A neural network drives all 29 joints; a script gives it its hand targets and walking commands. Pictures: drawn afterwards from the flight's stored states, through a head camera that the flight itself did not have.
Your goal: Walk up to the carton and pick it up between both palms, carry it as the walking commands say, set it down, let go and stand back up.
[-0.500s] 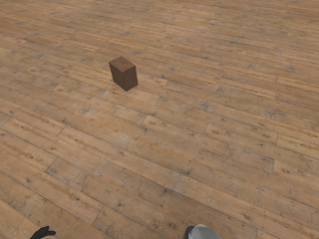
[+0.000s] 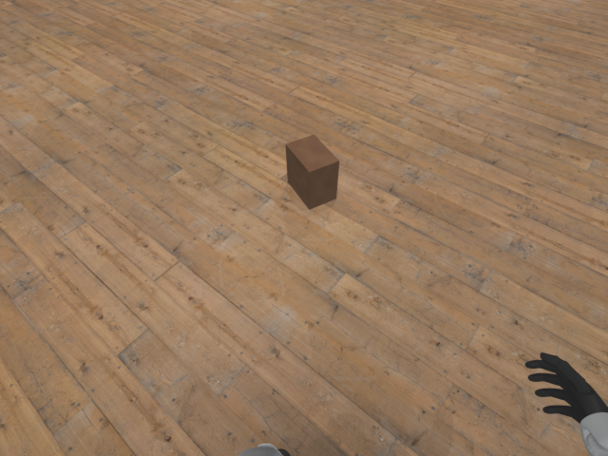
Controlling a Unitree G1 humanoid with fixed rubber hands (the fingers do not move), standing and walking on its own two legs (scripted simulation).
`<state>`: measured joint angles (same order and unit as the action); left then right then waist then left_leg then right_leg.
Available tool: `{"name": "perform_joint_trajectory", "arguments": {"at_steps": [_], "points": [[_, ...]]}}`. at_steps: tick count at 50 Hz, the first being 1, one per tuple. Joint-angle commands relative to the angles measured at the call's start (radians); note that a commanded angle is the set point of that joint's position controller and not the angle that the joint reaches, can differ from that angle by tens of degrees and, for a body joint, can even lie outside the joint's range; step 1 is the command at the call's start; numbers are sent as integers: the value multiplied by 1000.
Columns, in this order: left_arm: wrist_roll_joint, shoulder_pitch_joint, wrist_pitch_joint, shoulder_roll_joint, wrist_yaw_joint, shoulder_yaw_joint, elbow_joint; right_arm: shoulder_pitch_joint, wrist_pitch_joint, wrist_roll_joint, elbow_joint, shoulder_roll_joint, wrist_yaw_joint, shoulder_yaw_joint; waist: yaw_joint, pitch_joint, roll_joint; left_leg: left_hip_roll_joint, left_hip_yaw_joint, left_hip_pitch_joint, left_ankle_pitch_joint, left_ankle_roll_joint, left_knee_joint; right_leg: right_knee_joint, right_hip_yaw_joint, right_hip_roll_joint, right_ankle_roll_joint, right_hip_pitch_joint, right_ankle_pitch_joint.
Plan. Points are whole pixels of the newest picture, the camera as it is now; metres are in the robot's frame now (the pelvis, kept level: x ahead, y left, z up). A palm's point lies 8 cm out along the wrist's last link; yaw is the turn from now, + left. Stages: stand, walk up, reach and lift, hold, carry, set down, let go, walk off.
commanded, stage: walk up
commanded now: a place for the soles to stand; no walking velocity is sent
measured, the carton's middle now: (311, 172) +1.33 +0.07 -0.64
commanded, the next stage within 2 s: none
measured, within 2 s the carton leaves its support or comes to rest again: neither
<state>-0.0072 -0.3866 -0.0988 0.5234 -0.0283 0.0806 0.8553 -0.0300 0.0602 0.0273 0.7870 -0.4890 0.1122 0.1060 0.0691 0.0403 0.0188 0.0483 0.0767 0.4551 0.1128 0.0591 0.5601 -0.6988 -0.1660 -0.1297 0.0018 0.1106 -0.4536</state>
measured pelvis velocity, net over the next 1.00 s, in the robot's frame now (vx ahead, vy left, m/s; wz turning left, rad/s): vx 0.46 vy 0.06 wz -0.08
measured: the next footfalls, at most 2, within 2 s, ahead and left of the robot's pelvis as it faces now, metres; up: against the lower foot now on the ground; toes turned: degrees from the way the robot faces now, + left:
right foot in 0.38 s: +0.35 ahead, -0.13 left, +0.00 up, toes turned -10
left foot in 0.74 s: +0.52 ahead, +0.17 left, +0.00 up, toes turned +3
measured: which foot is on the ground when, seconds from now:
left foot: down 0.00-0.40, up 0.42-0.72, down 0.74-1.00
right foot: up 0.00-0.36, down 0.38-0.74, up 0.76-1.00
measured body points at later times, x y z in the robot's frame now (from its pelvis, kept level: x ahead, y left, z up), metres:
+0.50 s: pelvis +0.25 +0.00 +0.00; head +0.26 -0.02 +0.45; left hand +0.39 +0.34 -0.05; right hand +0.31 -0.34 -0.10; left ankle +0.21 +0.13 -0.66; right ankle +0.31 -0.12 -0.72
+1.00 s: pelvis +0.46 +0.06 +0.01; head +0.48 +0.07 +0.46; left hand +0.59 +0.39 -0.09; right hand +0.51 -0.30 -0.06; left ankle +0.48 +0.17 -0.72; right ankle +0.54 -0.08 -0.69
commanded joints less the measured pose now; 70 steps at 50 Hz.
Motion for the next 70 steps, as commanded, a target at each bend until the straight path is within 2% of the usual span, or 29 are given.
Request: {"name": "perform_joint_trajectory", "arguments": {"at_steps": [1, 4, 6, 14, 18, 19, 20, 21, 23, 26, 33, 36, 37, 38, 39, 40, 44, 48, 53, 54, 55, 56, 57, 58, 62, 66, 68, 69, 70], "points": [[3, 16, -11, 164, 15, 15, -115, -245, 12, -32, -14, -315, -48, 90, -171, -259, 128, 378, -672, -639, 425, 229, -295, -563, 196, 83, -60, 624, -12], [1, -17, -9, 160, 4, 22, -66, -164, 23, -37, -33, -200, -56, 43, -68, -82, 92, 240, -319, -364, 208, 157, -298, -425, 243, -1, -50, 539, 125], [10, -36, 0, 148, -13, 28, -45, -157, 33, -29, -45, -183, -58, 30, -56, -59, 107, 206, -197, -266, 109, 163, -302, -307, 211, -4, -31, 458, 117], [23, 162, -3, 84, -46, 27, -73, -217, 42, -11, -71, -191, -43, 30, -109, 13, 90, 193, -112, -207, 195, 150, -319, 73, 90, 12, -30, 353, 357], [22, 95, -15, 115, -40, 35, -35, -222, 36, -11, -78, -186, -48, 19, -32, -44, 14, 164, -43, -139, -21, 101, -72, 159, 47, 85, -53, 56, 291], [20, -27, -23, 160, -23, 53, -4, -225, 38, -5, -86, -160, -52, 8, 38, -120, -80, 107, 11, -33, -130, 57, 174, 188, 135, 55, -99, -160, 207], [21, -133, -26, 273, -6, 85, -13, -262, 39, -9, -110, -115, -58, -3, 84, -227, -264, 11, 52, 158, 61, -7, 521, 291, 563, -228, -216, -319, 5], [9, -114, -20, 310, -3, 90, -30, -267, 34, -18, -101, -156, -70, 6, 60, -213, -231, -48, -92, 288, 408, -7, 630, 399, 801, -341, -303, -283, -44], [2, -11, -16, 231, 7, 62, -64, -243, 25, -30, -77, -190, -75, 10, 20, -83, -87, 9, -187, 312, 337, -16, 658, 377, 590, -290, -300, -142, 73], [12, 114, -20, 193, 2, 51, -93, -297, 16, -19, -20, -177, -51, 10, -55, -6, -174, 77, -111, 160, 274, -49, 418, 437, 328, -187, -244, 117, 103], [12, 113, -26, 231, -19, 63, -108, -167, 8, -12, -18, -141, 0, 25, -58, 15, -175, 46, 3, -61, 59, -56, 89, 443, 200, -154, -198, 267, -67], [17, 131, -13, 193, -14, 49, -115, -256, 16, -10, 11, -178, -7, 51, -130, -30, -73, -7, 31, -311, 123, -26, 42, 245, 144, -118, -157, 364, -51], [16, 102, -9, 139, -10, 31, -117, -367, 25, -7, 38, -208, -23, 66, -181, -91, 86, -1, -35, -450, 259, 0, -37, -22, 80, -51, -132, 408, 44], [-8, 92, -10, 67, -7, 10, -155, -426, 35, 2, 12, -299, -43, 83, -217, -135, 359, 281, -554, -584, 564, 116, -277, -412, 10, 89, -67, 654, -49], [8, 95, 0, 137, 9, 13, -142, -368, 37, -17, -6, -328, -52, 87, -187, -95, 164, 392, -740, -469, 631, 203, -357, -524, 195, 99, -55, 709, -36], [7, 82, 1, 165, 14, 20, -123, -317, 35, -33, -20, -292, -58, 74, -144, -47, 82, 371, -643, -406, 547, 214, -333, -538, 247, 55, -45, 687, 40], [9, -1, -4, 149, -10, 30, -54, -251, 33, -22, -43, -213, -69, 34, -82, -19, 150, 217, -230, -250, 152, 176, -265, -266, 178, 7, -23, 496, 73], [25, 80, 0, 100, -26, 26, -77, -277, 39, -18, -63, -214, -60, 35, -105, -21, 134, 235, -192, -234, 155, 195, -264, -69, 128, 12, -27, 418, 162], [28, 79, -12, 106, -31, 39, -54, -237, 23, -19, -91, -197, -51, 19, -59, -27, 58, 185, -107, -80, 289, 124, -139, 134, 59, 93, -45, 121, 272], [30, 28, -18, 138, -22, 52, -37, -244, 23, -15, -96, -170, -53, 8, -20, -54, -12, 150, -72, -1, 253, 92, -8, 162, 89, 98, -65, -21, 211], [36, -81, -27, 206, -6, 76, -19, -225, 28, -13, -116, -129, -56, -6, 55, -94, -177, 64, 9, 156, 147, 37, 290, 263, 347, -52, -130, -176, 11], [27, -130, -29, 308, 2, 96, -32, -250, 29, -16, -132, -118, -62, -7, 57, -128, -294, -42, -15, 340, 420, 0, 503, 419, 806, -314, -277, -227, -152], [17, -92, -24, 283, 4, 87, -50, -232, 18, -18, -111, -179, -77, 0, 44, -88, -131, 2, -166, 367, 417, 2, 590, 399, 773, -323, -316, -182, -149], [10, -56, -21, 247, 11, 72, -69, -240, 21, -25, -98, -192, -79, 5, 28, -41, -99, 14, -177, 365, 368, -8, 600, 386, 689, -301, -319, -136, -42], [17, 64, -16, 206, 4, 58, -108, -304, 20, -18, -39, -168, -53, 5, -44, -3, -201, 54, -74, 125, 319, -43, 344, 376, 347, -181, -263, 143, 195], [16, 97, -12, 221, -14, 59, -129, -261, 21, -13, -33, -143, -29, 15, -61, 3, -206, 14, 12, -103, 133, -44, 108, 356, 241, -124, -209, 315, -47], [18, 124, -1, 186, -16, 46, -138, -334, 28, -9, -7, -168, -31, 35, -123, -28, -117, -41, 48, -305, 141, -33, 63, 218, 191, -81, -167, 439, -143], [20, 116, 5, 138, -11, 30, -145, -411, 34, -7, 13, -195, -41, 49, -166, -69, 0, -35, -9, -435, 235, -10, 24, 36, 146, -38, -140, 515, -170], [-2, 129, 4, 66, -8, 8, -179, -469, 43, 3, -3, -273, -57, 66, -209, -84, 264, 217, -460, -525, 581, 83, -218, -323, 40, 79, -76, 706, -140]]}}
